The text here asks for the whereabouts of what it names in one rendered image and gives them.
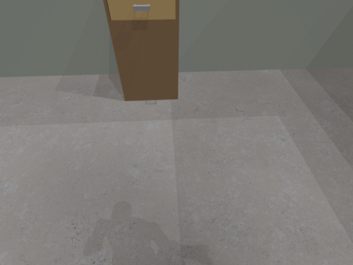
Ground cabinet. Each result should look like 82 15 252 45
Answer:
103 0 179 101

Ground drawer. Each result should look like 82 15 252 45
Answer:
107 0 175 20

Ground handle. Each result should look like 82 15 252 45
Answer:
133 4 150 11

